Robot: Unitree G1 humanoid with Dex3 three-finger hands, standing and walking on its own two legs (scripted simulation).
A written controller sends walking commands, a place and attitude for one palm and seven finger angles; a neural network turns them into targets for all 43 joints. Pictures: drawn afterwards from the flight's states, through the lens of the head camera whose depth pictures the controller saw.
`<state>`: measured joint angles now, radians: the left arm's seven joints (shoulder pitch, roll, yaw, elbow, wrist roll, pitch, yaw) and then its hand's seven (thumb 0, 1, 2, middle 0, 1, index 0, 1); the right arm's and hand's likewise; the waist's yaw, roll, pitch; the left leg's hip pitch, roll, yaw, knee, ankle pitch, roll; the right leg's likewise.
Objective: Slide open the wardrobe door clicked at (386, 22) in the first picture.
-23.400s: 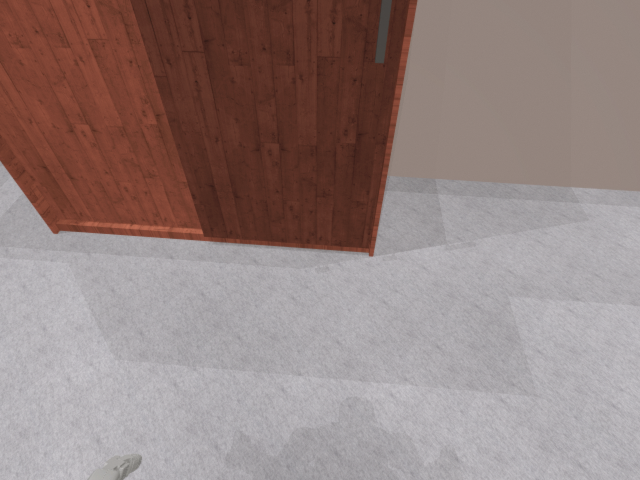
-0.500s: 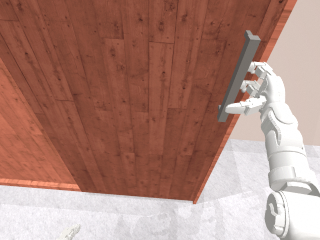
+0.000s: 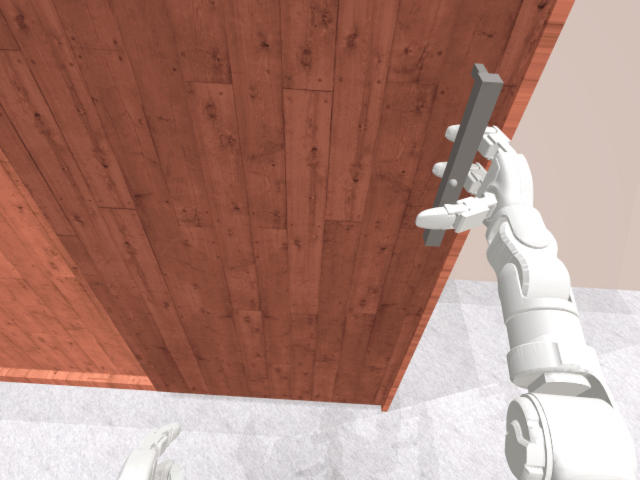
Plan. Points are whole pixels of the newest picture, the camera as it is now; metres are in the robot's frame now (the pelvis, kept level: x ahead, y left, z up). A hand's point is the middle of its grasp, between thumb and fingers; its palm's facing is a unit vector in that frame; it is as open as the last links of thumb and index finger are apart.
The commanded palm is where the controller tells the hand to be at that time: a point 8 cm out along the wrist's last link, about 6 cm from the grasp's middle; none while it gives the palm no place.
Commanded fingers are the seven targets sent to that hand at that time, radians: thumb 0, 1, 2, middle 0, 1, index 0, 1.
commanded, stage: slide the fingers in behind the handle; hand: right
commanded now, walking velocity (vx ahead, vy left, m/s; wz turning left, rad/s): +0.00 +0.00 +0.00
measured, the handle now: (452, 165) +0.48 -0.12 +0.18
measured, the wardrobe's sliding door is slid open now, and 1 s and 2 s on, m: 0.00 0.00 0.00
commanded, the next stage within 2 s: grip the handle and tug to test in 1.08 s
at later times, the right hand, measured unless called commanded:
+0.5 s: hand (457, 188) +0.41 -0.11 +0.20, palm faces +0.00 +1.00 +0.02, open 14.2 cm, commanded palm +0.39 -0.16 +0.19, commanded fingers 0.00 0.50 -0.30 0.30 1.20 0.30 1.20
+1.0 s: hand (445, 185) +0.42 -0.10 +0.19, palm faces -0.03 +1.00 +0.02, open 14.0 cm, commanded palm +0.40 -0.15 +0.19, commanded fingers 0.00 0.50 -0.30 0.30 1.20 0.30 1.20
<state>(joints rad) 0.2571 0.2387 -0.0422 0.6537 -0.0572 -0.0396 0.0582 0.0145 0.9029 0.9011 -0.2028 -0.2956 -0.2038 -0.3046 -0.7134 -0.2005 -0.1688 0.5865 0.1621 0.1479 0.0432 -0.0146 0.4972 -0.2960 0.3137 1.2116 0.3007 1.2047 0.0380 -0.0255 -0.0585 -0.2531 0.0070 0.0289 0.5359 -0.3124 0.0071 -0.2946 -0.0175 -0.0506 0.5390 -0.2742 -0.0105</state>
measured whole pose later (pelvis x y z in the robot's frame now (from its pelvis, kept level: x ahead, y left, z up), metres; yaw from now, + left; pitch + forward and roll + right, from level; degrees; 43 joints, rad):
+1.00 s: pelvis +0.00 +0.00 +0.00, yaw +0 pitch +1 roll +0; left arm 0.28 0.24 -0.04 0.66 -0.06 0.00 0.06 0.02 0.90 0.90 -0.20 -0.30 -0.20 -0.30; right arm -0.69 -0.19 -0.14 0.54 0.16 0.17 0.02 -0.01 0.50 -0.30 0.30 1.20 0.30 1.20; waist 0.04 -0.02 -0.05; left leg -0.23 0.00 0.03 0.51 -0.30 0.01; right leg -0.27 -0.03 -0.05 0.52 -0.27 0.00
